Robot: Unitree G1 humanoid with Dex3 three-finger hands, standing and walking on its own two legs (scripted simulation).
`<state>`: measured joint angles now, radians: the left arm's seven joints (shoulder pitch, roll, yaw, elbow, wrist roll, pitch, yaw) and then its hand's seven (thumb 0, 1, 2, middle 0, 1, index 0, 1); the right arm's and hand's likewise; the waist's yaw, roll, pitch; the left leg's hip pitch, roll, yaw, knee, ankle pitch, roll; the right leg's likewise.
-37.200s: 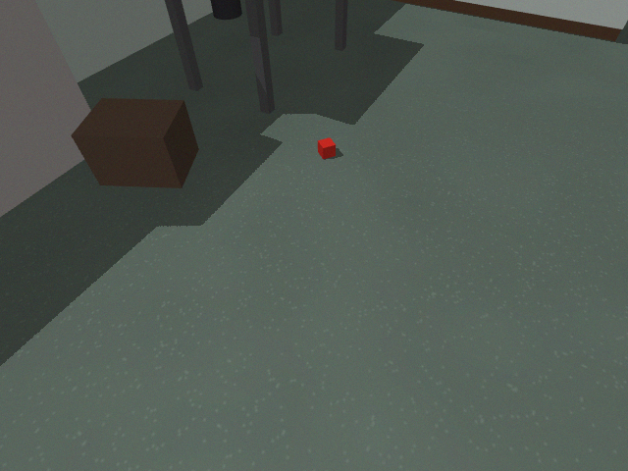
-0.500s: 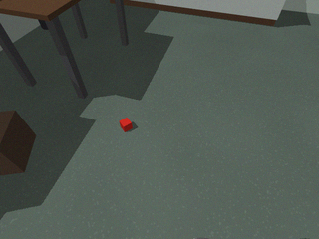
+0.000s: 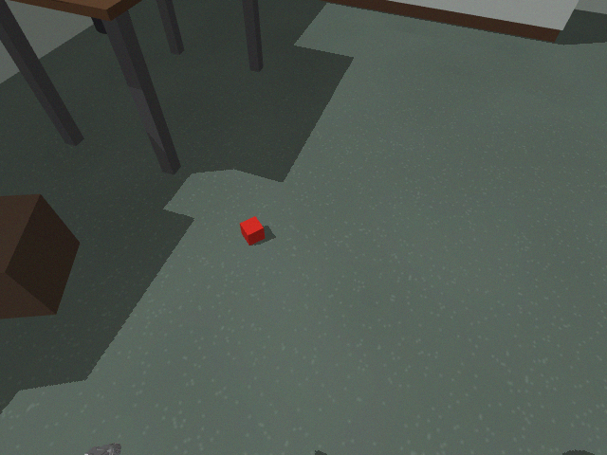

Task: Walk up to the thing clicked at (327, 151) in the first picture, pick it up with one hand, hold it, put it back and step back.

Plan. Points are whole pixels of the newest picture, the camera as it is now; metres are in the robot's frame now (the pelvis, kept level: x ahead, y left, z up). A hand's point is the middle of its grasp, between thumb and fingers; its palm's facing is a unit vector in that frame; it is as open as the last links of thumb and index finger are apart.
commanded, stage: step back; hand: left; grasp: from above
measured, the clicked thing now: (252, 230) +0.98 +0.24 -0.73
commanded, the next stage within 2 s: stand in 0.06 s
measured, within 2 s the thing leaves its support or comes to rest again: neither
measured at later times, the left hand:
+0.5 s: hand out of the picture +0.09 +0.25 -0.14, palm faces -0.03 -0.94 -0.33, open 7.4 cm
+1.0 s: hand out of the picture +0.08 +0.24 -0.14, palm faces -0.04 -0.94 -0.34, open 7.4 cm
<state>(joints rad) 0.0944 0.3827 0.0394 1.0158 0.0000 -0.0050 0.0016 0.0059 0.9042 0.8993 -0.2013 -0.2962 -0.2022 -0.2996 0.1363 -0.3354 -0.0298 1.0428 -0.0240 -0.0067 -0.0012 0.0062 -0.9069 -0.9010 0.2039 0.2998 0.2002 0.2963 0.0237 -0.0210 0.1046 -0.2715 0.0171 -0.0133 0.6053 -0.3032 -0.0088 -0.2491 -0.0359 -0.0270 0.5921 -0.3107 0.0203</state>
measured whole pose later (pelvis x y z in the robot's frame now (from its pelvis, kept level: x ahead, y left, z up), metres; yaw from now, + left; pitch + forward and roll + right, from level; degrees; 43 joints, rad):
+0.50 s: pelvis +0.00 +0.00 +0.02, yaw +0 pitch -2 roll +0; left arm 0.08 0.35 -0.01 1.14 0.01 -0.03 -0.01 0.00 0.91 0.90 -0.20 -0.30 -0.20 -0.30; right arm 0.05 -0.34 -0.01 1.12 -0.01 -0.02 0.01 0.01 -0.91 -0.90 0.20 0.30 0.20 0.30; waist 0.01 -0.01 0.07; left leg -0.12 0.02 0.00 0.33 -0.17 -0.01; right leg -0.11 -0.04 -0.02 0.33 -0.18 0.03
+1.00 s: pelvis +0.00 -0.01 +0.02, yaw +0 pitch -2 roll +0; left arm 0.10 0.36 -0.01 1.14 0.01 -0.02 -0.01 0.00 0.91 0.90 -0.20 -0.30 -0.20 -0.30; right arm 0.11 -0.34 -0.01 1.15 -0.01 -0.01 0.01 0.01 -0.91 -0.90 0.20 0.30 0.20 0.30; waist 0.00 0.00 0.05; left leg -0.13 0.03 -0.01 0.31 -0.15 -0.03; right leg -0.12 -0.02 -0.03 0.32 -0.17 0.01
